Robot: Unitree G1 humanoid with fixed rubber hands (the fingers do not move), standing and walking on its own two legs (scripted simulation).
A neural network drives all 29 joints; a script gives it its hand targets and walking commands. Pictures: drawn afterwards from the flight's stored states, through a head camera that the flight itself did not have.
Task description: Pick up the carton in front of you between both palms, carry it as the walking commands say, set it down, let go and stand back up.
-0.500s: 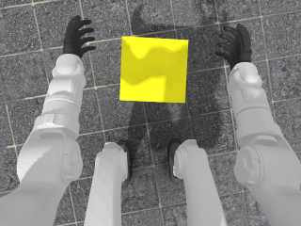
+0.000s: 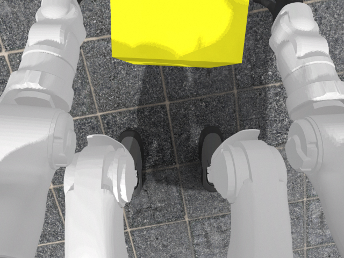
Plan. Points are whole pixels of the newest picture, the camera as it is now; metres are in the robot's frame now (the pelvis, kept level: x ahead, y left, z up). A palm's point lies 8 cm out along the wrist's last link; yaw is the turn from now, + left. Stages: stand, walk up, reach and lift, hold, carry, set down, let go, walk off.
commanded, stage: reach and lift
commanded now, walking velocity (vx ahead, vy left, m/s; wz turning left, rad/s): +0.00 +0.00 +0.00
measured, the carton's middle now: (176, 13) +0.54 -0.01 -0.26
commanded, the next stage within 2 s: none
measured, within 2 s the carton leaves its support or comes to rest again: leaves its support in 0.90 s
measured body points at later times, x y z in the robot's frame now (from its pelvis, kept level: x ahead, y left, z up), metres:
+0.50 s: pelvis +0.01 +0.00 -0.01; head +0.38 +0.00 +0.24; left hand +0.57 +0.16 -0.19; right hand +0.55 -0.18 -0.19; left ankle +0.12 +0.12 -0.35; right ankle +0.13 -0.12 -0.35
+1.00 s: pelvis +0.01 +0.00 -0.02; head +0.35 +0.00 +0.26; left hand +0.57 +0.15 -0.16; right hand +0.57 -0.16 -0.15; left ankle +0.12 +0.12 -0.35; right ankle +0.13 -0.12 -0.35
